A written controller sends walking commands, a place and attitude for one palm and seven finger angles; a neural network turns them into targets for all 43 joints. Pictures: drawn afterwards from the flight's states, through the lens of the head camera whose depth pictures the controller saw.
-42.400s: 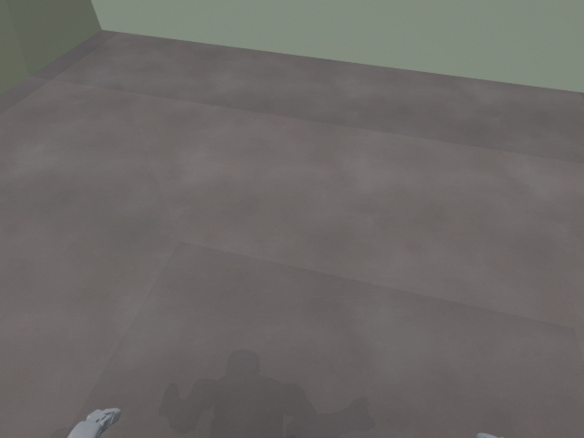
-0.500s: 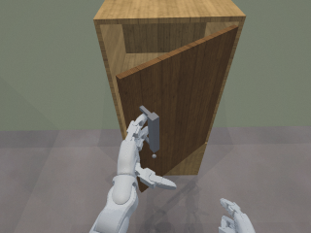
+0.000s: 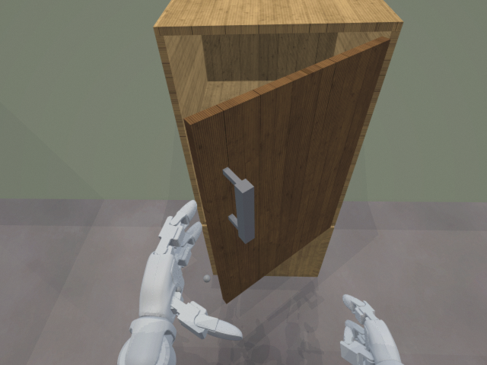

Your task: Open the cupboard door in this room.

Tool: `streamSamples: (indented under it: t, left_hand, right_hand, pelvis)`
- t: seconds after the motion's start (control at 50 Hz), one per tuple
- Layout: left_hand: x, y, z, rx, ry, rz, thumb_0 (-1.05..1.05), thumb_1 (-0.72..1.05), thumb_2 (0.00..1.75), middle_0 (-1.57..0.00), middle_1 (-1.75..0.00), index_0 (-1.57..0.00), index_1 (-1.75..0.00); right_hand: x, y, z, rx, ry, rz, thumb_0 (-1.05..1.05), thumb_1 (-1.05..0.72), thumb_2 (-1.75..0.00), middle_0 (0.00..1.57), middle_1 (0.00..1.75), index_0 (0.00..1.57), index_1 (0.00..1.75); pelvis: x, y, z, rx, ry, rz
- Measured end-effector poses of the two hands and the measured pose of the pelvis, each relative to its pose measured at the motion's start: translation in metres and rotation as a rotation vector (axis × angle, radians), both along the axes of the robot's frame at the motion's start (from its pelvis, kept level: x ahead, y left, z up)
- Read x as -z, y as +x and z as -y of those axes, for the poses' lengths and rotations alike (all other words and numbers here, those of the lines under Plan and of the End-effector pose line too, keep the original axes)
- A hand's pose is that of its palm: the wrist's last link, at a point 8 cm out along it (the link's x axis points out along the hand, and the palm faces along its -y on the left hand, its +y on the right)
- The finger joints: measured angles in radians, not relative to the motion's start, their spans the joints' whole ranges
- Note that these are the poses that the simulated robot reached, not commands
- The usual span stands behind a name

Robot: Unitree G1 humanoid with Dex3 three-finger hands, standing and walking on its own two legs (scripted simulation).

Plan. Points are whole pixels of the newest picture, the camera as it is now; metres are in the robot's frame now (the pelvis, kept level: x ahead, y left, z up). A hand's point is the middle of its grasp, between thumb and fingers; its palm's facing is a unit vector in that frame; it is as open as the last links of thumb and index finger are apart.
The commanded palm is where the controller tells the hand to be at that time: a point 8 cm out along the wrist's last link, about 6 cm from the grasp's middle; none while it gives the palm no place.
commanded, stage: slide the hand sideways off the handle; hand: left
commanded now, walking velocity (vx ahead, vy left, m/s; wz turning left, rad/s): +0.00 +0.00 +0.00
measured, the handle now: (238, 206) +0.35 +0.04 +0.09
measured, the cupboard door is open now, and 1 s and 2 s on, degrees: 38 38 38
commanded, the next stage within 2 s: draw the hand back to the body in 0.08 s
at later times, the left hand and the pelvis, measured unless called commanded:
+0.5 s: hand (159, 288) +0.19 +0.13 +0.12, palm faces +0.06 -1.00 -0.05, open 16.3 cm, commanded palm +0.16 +0.18 +0.12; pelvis -0.01 -0.01 +0.00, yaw +1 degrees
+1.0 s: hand (76, 274) +0.20 +0.22 +0.14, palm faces +0.24 -0.92 -0.31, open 13.7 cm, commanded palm +0.15 +0.27 +0.16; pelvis +0.00 +0.03 +0.02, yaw +0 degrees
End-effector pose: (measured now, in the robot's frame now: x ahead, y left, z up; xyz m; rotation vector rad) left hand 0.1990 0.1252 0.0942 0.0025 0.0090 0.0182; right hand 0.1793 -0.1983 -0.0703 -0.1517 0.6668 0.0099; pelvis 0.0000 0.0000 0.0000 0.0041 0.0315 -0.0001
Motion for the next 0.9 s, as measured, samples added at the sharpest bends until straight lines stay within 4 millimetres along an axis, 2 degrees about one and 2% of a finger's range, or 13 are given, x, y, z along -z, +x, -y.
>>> streamSamples:
  t: [0.1, 0.3, 0.48, 0.6, 0.7, 0.78, 0.9]
  left_hand:
    - [0.003, -0.01, -0.011, -0.01, 0.017, -0.007, -0.01, -0.5, 0.3, -0.16, -0.3, -0.16, -0.3]
    - [-0.006, -0.018, -0.014, 0.018, 0.025, 0.042, -0.01, -0.5, 0.3, -0.15, -0.3, -0.15, -0.3]
    - [-0.023, -0.028, -0.05, -0.037, 0.055, 0.06, -0.01, -0.5, 0.3, -0.15, -0.3, -0.16, -0.3]
    - [-0.031, -0.03, -0.065, -0.013, 0.055, 0.061, -0.01, -0.5, 0.3, -0.15, -0.3, -0.16, -0.3]
    - [-0.034, -0.031, -0.085, -0.025, 0.063, 0.041, -0.01, -0.47, 0.32, -0.16, -0.3, -0.16, -0.3]
    - [-0.046, -0.035, -0.103, -0.099, 0.198, 0.049, -0.01, -0.4, 0.35, -0.16, -0.3, -0.16, -0.3]
    - [-0.058, -0.039, -0.123, -0.17, 0.277, 0.063, -0.01, -0.23, 0.42, -0.17, -0.3, -0.17, -0.3]
  right_hand:
    - [0.003, -0.003, 0.007, -0.002, -0.017, 0.009, 0.01, -0.9, -0.9, 0.2, 0.3, 0.21, 0.3]
    - [0.005, -0.013, 0.022, 0.024, -0.03, 0.045, 0.01, -0.9, -0.9, 0.2, 0.3, 0.2, 0.3]
    - [-0.002, -0.018, 0.024, 0.041, -0.04, 0.08, 0.01, -0.9, -0.9, 0.2, 0.3, 0.2, 0.3]
    - [-0.01, -0.013, 0.019, 0.036, -0.055, 0.121, 0.01, -0.9, -0.9, 0.2, 0.3, 0.2, 0.3]
    - [-0.017, -0.007, 0.008, 0.032, -0.057, 0.144, 0.01, -0.9, -0.9, 0.2, 0.3, 0.21, 0.3]
    - [-0.023, -0.003, -0.001, 0.028, -0.073, 0.135, 0.01, -0.9, -0.9, 0.2, 0.3, 0.21, 0.3]
    - [-0.026, -0.001, -0.015, 0.011, -0.086, 0.094, 0.01, -0.9, -0.9, 0.2, 0.3, 0.21, 0.3]
  pelvis:
    - [0.002, -0.002, 0.004, -0.008, -0.001, -0.004]
    - [0.006, -0.007, 0.009, -0.009, 0.0, -0.013]
    - [0.001, -0.01, 0.009, -0.013, -0.01, 0.018]
    - [-0.002, -0.011, 0.002, -0.016, -0.018, 0.033]
    - [-0.005, -0.009, -0.005, -0.013, -0.019, 0.038]
    - [-0.011, -0.006, -0.011, -0.006, -0.021, 0.059]
    - [-0.02, -0.002, -0.021, 0.001, -0.022, 0.08]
